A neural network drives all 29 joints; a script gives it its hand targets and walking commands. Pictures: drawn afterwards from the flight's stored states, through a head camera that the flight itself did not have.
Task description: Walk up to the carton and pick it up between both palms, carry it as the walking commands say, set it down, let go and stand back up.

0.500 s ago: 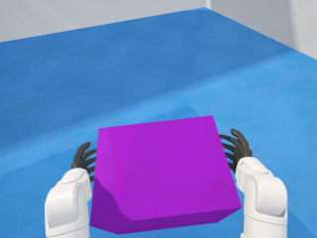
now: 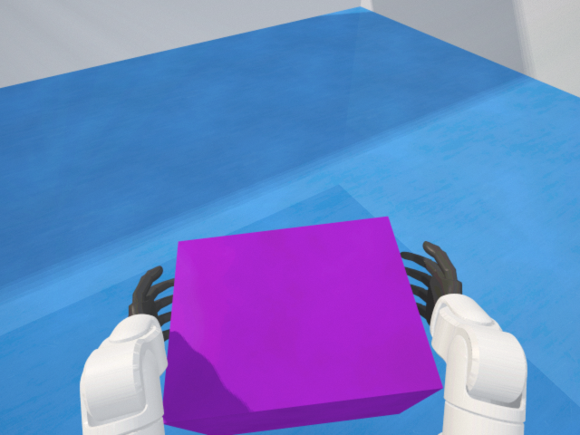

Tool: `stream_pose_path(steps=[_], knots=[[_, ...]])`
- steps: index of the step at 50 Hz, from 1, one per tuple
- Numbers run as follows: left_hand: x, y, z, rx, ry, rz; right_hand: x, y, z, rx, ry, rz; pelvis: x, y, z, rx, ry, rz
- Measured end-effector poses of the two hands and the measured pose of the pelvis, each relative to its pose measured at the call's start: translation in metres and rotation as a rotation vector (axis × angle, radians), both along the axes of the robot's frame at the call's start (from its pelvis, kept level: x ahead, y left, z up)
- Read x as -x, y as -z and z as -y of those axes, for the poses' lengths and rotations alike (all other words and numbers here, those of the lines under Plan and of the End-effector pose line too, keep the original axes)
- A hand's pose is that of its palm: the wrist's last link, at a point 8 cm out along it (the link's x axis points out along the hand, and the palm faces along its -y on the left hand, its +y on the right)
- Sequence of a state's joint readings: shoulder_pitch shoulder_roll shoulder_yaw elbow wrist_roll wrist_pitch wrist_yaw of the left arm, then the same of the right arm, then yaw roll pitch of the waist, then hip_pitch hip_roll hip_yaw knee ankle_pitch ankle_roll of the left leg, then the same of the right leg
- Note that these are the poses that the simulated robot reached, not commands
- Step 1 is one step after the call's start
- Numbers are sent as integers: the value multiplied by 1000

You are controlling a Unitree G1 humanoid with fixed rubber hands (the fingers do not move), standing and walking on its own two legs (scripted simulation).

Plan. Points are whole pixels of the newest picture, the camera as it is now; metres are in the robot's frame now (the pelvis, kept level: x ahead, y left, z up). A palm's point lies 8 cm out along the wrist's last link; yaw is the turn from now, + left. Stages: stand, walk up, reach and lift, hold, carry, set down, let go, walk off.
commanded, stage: carry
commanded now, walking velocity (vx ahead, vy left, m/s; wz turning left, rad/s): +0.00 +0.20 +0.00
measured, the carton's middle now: (296, 333) +0.26 +0.01 +0.00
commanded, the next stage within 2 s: none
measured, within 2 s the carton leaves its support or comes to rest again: neither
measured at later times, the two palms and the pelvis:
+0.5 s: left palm (21, 345) +0.22 +0.33 +0.07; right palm (324, 309) +0.25 -0.03 +0.09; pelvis -0.02 +0.13 -0.01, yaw +1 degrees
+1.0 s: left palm out of the picture +0.19 +0.49 +0.06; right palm (189, 329) +0.23 +0.13 +0.09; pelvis -0.05 +0.28 +0.00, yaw +2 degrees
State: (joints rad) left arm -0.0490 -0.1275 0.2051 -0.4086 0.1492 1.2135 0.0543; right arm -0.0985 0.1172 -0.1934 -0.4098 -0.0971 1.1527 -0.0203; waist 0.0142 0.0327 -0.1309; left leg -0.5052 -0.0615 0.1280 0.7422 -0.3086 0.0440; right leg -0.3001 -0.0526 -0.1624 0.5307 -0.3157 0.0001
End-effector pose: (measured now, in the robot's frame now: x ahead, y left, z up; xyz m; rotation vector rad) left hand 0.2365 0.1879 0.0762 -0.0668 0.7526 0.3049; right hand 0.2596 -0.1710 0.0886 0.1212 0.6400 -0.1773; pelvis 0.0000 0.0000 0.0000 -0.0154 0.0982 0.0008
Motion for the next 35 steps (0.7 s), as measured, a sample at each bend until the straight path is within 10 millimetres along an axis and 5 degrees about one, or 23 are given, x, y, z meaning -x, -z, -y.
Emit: stream_pose_path(steps=[8,18,27,35], knots=[[-1,-6,-34,2,4,25,-1,-10,-34,20,-7,24,5,-5,-36,-47,-9,8],[10,19,-120,36,-24,-24,-1,4,-122,64,-39,-30,10,3,-106,-23,-18,3],[21,2,-146,-9,-34,46,11,4,-147,23,-39,34,22,10,-138,-28,-17,13],[26,-6,-179,-19,-12,5,24,1,-179,-1,-7,-9,29,-7,-179,-49,-22,21]])
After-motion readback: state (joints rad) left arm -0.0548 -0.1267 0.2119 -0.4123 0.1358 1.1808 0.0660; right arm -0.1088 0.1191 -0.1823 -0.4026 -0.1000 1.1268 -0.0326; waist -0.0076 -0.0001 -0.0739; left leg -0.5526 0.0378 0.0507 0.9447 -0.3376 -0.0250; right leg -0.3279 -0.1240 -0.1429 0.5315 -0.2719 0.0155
